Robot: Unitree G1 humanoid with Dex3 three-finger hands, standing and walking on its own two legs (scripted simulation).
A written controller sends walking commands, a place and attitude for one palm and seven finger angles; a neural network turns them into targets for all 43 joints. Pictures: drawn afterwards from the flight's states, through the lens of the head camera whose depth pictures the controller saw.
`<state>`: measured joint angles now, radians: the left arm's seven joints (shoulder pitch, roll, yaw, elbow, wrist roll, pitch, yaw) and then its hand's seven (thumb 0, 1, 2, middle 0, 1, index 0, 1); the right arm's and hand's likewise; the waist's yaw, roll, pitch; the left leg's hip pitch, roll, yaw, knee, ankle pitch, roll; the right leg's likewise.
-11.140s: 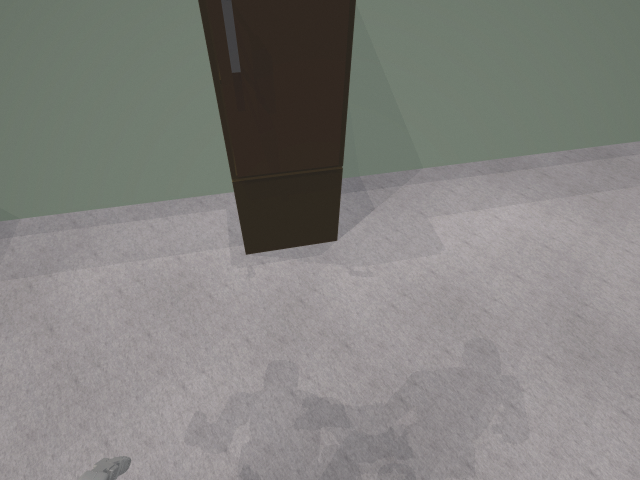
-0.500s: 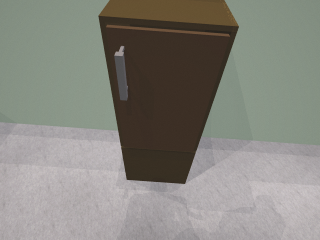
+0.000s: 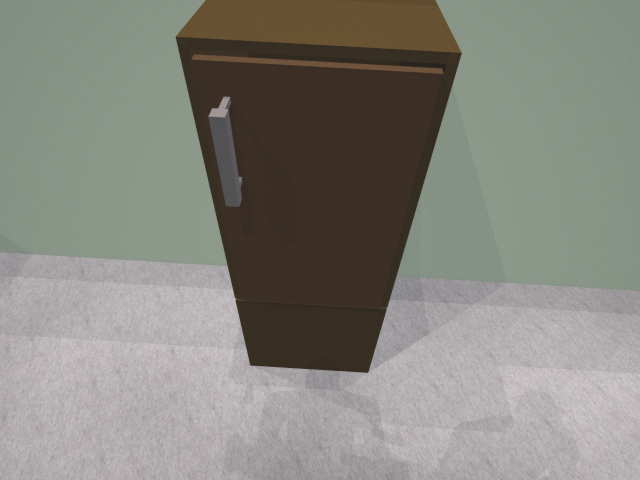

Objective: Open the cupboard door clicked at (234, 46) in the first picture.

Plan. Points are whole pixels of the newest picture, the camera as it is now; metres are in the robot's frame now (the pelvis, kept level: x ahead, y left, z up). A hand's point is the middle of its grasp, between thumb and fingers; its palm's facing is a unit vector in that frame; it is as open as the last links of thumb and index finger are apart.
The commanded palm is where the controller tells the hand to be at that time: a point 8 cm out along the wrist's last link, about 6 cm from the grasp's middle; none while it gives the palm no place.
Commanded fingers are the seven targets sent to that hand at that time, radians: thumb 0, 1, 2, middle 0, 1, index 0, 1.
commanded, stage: raise the hand with hooked fingers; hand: left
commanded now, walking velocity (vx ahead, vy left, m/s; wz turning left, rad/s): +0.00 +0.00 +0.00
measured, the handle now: (229, 153) +0.56 +0.18 +0.11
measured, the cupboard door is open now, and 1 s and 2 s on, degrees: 0 0 0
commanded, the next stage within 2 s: move the hooked fingers beside the handle in 2.00 s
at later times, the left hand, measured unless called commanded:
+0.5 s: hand (153, 464) +0.14 +0.18 +0.02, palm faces +0.22 -0.97 -0.12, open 9.7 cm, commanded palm +0.14 +0.23 +0.01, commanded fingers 0.00 0.18 0.59 -0.25 -0.76 -0.25 -0.76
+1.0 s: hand (143, 375) +0.22 +0.22 +0.04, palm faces -0.03 -1.00 -0.05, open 12.6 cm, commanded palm +0.20 +0.28 +0.07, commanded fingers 0.00 -0.41 0.34 -0.29 -1.14 -0.29 -1.14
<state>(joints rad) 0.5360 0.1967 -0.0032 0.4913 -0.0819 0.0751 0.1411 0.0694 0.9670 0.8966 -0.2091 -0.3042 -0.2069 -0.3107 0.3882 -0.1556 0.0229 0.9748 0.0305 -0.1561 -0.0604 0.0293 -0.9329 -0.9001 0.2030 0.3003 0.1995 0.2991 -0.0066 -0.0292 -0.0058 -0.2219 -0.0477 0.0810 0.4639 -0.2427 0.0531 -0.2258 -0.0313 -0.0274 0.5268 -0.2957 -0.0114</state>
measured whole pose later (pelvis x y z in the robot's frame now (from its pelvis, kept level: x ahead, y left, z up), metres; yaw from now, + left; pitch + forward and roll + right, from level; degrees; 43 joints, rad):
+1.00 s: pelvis -0.01 -0.02 -0.03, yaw +0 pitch +6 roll -1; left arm 0.23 0.35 0.32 0.13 -0.36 -0.24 -0.43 0.00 -0.19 0.44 -0.28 -0.99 -0.28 -1.00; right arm 0.30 -0.31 -0.01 0.63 0.07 -0.25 -0.11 0.02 -0.90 -0.90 0.20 0.30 0.20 0.30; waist 0.00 0.02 -0.05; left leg -0.52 0.00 0.02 0.78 -0.36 0.03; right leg -0.47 0.02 -0.07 0.75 -0.38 -0.03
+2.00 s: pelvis +0.00 -0.03 +0.00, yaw +1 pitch +1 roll +0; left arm -0.11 0.46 0.44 0.30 -0.34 0.01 -0.49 -0.01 -0.50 0.30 -0.30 -1.20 -0.30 -1.20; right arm 0.26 -0.28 0.05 0.60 0.07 -0.20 -0.11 0.02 -0.90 -0.90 0.20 0.30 0.20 0.30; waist 0.02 0.04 -0.04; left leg -0.30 0.00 0.01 0.57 -0.29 0.01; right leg -0.26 0.03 -0.07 0.54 -0.31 -0.04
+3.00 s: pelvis +0.00 +0.00 -0.01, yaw +0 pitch +7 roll -1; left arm -0.59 0.51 0.39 0.81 -0.24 -0.14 -0.44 -0.01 -0.50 0.30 -0.30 -1.20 -0.30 -1.20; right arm 0.34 -0.28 0.05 0.62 0.06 -0.12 -0.09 0.01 -0.90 -0.90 0.20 0.30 0.20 0.30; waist -0.05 0.01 -0.06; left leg -0.45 -0.01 0.03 0.64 -0.31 0.05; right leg -0.40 0.01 -0.04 0.60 -0.32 -0.01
